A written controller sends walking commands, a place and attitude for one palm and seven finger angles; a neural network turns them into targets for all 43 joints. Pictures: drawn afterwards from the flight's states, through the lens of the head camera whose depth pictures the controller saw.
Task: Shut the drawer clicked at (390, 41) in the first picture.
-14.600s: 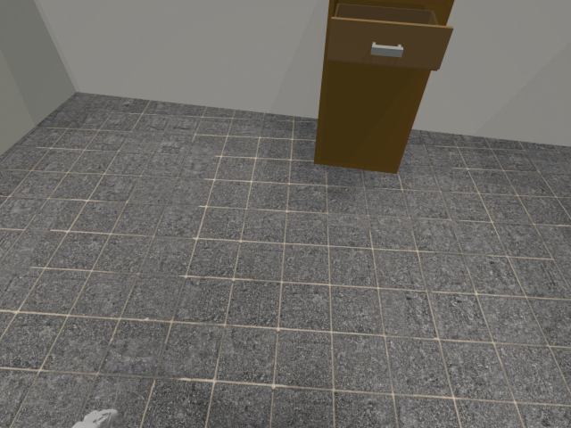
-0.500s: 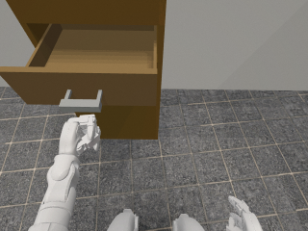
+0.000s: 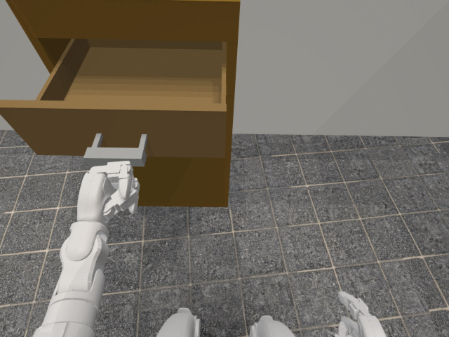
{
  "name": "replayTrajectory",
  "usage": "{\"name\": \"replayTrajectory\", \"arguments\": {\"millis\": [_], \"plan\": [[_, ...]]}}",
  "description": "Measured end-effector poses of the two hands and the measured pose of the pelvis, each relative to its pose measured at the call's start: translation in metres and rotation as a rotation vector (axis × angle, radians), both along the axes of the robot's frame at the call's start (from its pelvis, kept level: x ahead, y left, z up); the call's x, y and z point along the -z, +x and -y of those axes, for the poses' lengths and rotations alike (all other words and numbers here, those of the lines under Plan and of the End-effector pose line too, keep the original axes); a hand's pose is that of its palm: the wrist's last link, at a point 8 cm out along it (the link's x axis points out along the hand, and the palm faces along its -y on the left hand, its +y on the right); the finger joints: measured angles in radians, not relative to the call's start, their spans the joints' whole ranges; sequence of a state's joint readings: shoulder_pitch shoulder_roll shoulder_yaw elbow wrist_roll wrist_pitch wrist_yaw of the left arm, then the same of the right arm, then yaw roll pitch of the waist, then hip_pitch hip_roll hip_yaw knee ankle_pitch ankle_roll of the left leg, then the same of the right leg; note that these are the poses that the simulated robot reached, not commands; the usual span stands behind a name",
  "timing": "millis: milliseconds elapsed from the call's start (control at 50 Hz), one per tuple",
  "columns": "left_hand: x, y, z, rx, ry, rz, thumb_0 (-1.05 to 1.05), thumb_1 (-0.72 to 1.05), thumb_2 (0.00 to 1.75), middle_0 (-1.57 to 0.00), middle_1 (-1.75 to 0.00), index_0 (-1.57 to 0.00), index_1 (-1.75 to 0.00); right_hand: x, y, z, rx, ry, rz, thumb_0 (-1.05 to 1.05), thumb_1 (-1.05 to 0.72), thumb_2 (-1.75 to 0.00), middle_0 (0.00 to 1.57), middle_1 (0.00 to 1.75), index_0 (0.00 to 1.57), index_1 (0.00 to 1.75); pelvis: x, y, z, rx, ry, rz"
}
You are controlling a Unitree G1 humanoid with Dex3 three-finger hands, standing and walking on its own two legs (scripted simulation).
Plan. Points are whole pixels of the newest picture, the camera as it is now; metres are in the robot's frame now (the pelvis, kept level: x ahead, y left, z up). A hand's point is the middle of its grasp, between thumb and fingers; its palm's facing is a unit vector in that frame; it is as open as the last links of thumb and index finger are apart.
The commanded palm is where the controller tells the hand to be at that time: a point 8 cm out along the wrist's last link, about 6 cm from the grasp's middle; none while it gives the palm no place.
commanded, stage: push the drawer shut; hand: left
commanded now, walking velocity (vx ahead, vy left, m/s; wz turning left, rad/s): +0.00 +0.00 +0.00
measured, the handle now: (118, 147) +0.45 +0.22 +0.05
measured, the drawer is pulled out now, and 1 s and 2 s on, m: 0.21 0.12 0.01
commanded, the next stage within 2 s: none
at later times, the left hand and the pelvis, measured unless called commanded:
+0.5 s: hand (139, 171) +0.40 +0.17 +0.05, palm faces +0.00 -1.00 -0.05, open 3.1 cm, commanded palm +0.38 +0.22 +0.05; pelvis +0.00 +0.00 +0.00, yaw +0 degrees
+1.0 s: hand (145, 143) +0.46 +0.17 +0.05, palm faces +0.01 -1.00 -0.03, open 3.3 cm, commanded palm +0.45 +0.21 +0.05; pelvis -0.01 +0.01 -0.01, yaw -1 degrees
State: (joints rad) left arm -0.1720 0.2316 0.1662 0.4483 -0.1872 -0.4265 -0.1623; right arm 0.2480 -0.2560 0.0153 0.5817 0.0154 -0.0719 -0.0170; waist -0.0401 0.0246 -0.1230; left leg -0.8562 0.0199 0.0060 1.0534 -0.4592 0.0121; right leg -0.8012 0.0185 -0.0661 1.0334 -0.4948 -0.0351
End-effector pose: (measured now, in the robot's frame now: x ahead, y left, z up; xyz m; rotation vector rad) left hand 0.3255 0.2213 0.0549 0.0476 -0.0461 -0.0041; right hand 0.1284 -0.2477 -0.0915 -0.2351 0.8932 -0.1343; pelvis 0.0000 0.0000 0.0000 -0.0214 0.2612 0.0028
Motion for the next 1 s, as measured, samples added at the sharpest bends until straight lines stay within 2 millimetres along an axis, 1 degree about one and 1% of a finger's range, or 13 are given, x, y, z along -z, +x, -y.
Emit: {"name": "replayTrajectory", "arguments": {"millis": [120,200,340,500,700,860,1000], "plan": [[0.009,0.01,0.0,-0.001,-0.004,-0.074,0.02,0.9,0.9,-1.41,-1.6,-1.41,-1.6,0.002,0.001,-0.004,0.004,0.015,-0.01,0.01,-0.9,-0.9,0.2,0.3,0.2,0.3,-0.001,0.002,0.0,0.0,0.001,-0.005],[0.006,0.02,0.002,-0.011,-0.008,-0.044,0.02,0.89,0.91,-1.4,-1.6,-1.41,-1.6,0.006,-0.002,-0.004,0.003,0.014,-0.03,0.0,-0.9,-0.9,0.2,0.3,0.2,0.3,0.0,0.003,0.0,0.0,0.001,-0.011],[0.007,0.031,-0.001,-0.012,0.002,-0.034,0.01,0.86,0.92,-1.4,-1.6,-1.41,-1.6,0.013,-0.014,-0.002,0.01,0.009,-0.084,0.0,-0.9,-0.9,0.2,0.3,0.2,0.3,0.003,0.002,0.001,-0.004,-0.001,-0.021],[0.006,0.049,-0.003,-0.006,0.002,-0.053,0.01,0.83,0.91,-1.4,-1.6,-1.41,-1.6,0.015,-0.033,0.003,0.043,-0.006,-0.129,0.0,-0.9,-0.9,0.2,0.3,0.2,0.3,0.003,-0.001,0.001,-0.002,-0.004,-0.024],[0.005,0.075,-0.008,-0.001,-0.013,-0.054,0.02,0.8,0.89,-1.4,-1.6,-1.41,-1.6,0.017,-0.063,0.008,0.078,-0.031,-0.192,0.0,-0.9,-0.9,0.2,0.3,0.2,0.3,0.006,-0.008,-0.001,0.002,-0.01,-0.041],[0.006,0.097,-0.008,-0.003,-0.019,-0.053,0.02,0.79,0.89,-1.4,-1.6,-1.4,-1.6,0.024,-0.087,0.006,0.095,-0.033,-0.261,0.0,-0.9,-0.9,0.2,0.3,0.2,0.3,0.011,-0.011,-0.005,0.005,-0.015,-0.067],[0.005,0.113,-0.003,-0.016,-0.022,-0.051,0.03,0.84,0.91,-1.4,-1.6,-1.4,-1.6,0.028,-0.104,0.001,0.113,-0.021,-0.316,0.0,-0.9,-0.9,0.2,0.3,0.2,0.3,0.013,-0.011,-0.008,0.011,-0.016,-0.086]]}}
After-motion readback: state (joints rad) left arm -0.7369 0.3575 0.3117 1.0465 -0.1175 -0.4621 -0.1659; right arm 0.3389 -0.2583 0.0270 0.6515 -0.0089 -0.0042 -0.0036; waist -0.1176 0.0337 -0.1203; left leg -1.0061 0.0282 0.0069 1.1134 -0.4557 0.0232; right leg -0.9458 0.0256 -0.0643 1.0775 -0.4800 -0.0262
